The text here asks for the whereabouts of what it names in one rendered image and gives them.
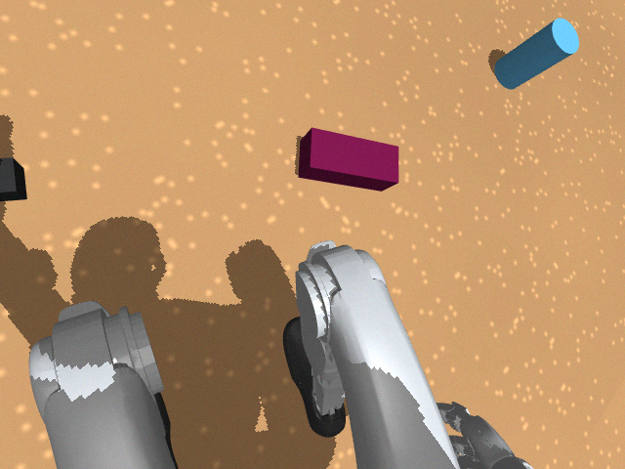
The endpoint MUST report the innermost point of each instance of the left robot foot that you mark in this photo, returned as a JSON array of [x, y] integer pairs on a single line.
[[166, 423]]

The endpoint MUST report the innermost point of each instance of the right robot hand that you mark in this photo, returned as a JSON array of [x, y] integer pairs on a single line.
[[481, 446]]

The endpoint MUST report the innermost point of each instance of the right robot foot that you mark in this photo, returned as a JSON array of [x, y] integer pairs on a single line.
[[301, 373]]

